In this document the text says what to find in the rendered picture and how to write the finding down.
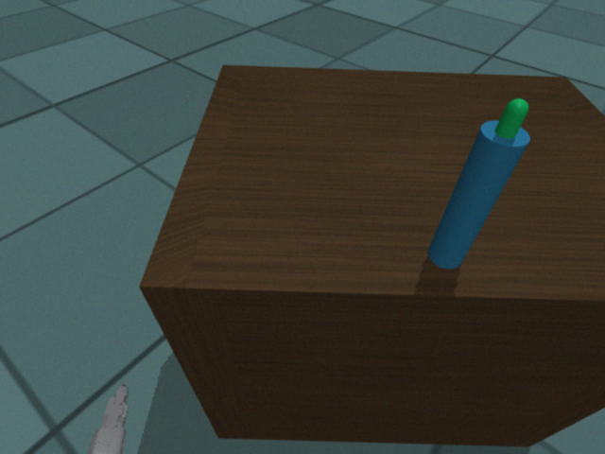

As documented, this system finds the bottle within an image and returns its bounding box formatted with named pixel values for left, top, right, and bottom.
left=428, top=98, right=530, bottom=270

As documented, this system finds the left robot hand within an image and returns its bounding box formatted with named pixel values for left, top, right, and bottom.
left=88, top=384, right=129, bottom=454

